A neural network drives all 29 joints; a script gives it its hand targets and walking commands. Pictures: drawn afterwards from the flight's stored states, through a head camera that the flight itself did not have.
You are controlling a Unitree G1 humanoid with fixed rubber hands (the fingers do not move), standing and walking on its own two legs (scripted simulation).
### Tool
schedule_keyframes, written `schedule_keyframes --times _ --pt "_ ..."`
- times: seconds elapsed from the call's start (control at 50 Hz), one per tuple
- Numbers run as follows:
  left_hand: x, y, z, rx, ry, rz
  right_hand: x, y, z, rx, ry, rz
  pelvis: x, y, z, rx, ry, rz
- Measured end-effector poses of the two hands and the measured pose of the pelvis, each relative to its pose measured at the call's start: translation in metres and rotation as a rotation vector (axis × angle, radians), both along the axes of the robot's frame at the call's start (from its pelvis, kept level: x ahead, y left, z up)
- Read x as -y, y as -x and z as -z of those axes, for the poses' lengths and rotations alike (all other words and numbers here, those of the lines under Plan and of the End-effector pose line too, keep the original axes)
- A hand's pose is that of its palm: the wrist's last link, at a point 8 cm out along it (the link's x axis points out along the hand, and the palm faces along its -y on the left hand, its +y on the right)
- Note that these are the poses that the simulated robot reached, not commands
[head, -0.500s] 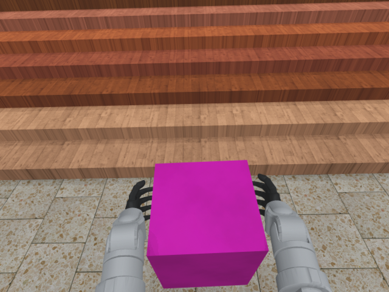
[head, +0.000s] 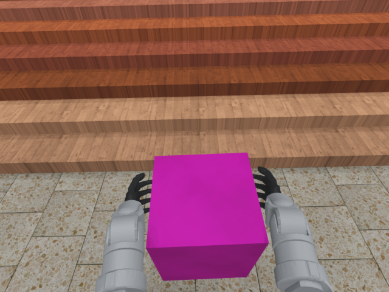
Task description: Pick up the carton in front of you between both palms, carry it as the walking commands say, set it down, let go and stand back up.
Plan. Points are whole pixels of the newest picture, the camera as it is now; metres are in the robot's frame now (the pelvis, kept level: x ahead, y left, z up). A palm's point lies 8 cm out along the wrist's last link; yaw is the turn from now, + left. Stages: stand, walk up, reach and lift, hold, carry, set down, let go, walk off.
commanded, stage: reach and lift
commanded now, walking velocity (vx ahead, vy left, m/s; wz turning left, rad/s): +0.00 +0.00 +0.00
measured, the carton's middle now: (203, 219) +0.30 +0.00 -0.05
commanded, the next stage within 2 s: hold in 0.46 s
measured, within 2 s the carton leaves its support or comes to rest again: neither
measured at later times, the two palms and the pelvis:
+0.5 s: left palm (133, 205) +0.29 +0.15 +0.04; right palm (274, 197) +0.30 -0.15 +0.04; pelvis +0.01 +0.00 +0.00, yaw +0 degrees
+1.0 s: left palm (131, 205) +0.29 +0.15 +0.05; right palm (277, 199) +0.29 -0.15 +0.05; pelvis +0.00 +0.00 +0.00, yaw +0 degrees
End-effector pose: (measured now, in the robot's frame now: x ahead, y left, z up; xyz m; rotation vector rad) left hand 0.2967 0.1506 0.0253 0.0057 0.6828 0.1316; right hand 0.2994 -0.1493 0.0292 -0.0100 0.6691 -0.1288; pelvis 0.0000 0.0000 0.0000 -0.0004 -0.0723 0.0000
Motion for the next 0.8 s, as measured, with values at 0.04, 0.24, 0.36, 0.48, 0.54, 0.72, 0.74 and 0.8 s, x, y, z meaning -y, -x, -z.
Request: schedule_keyframes --times 0.04,0.24,0.36,0.48,0.54,0.72,0.74,0.8 --pt "0.0 -0.001 -0.001 -0.002 -0.008 0.005 0.0 -0.001 -0.001 -0.002 0.005 -0.003 0.0 -0.002 -0.001 0.002 0.0 0.001" --pt "0.001 -0.002 -0.005 -0.006 -0.022 0.011 0.001 -0.003 -0.004 -0.006 0.019 -0.019 0.001 -0.012 -0.003 0.009 -0.002 0.0" --pt "0.001 0.0 -0.007 -0.007 -0.025 0.011 0.001 -0.002 -0.006 -0.006 0.021 -0.024 0.002 -0.014 -0.004 0.017 -0.002 -0.002" --pt "0.002 0.002 -0.01 -0.003 -0.024 0.009 0.002 -0.001 -0.009 -0.003 0.02 -0.024 0.003 -0.013 -0.004 0.025 -0.002 -0.003" --pt "0.002 0.004 -0.015 0.01 -0.025 0.009 0.002 0.002 -0.014 0.011 0.021 -0.022 0.003 -0.012 -0.005 0.03 -0.002 -0.004" --pt "0.004 0.011 -0.024 0.011 -0.022 0.017 0.004 0.011 -0.023 0.011 0.017 -0.011 0.003 -0.006 -0.004 0.061 -0.002 0.0" --pt "0.004 0.011 -0.023 0.006 -0.021 0.017 0.004 0.012 -0.023 0.006 0.016 -0.01 0.002 -0.005 -0.004 0.063 -0.002 0.0" --pt "0.004 0.013 -0.022 0.001 -0.017 0.015 0.003 0.014 -0.021 0.001 0.012 -0.006 0.002 -0.002 -0.004 0.065 -0.001 0.001"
